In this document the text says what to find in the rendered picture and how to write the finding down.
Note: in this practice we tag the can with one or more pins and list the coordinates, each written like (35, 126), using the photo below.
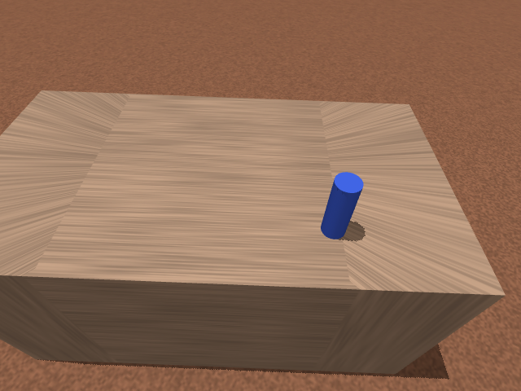
(343, 199)

